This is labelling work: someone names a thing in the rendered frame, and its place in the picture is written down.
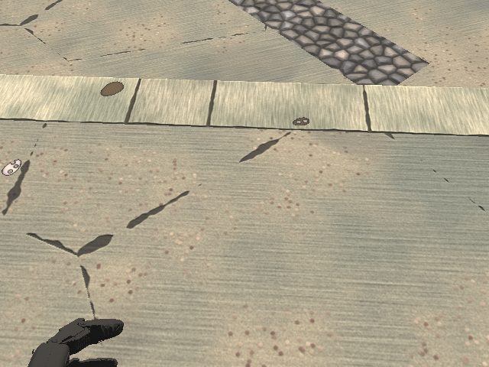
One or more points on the robot left hand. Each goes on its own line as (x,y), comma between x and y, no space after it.
(71,339)

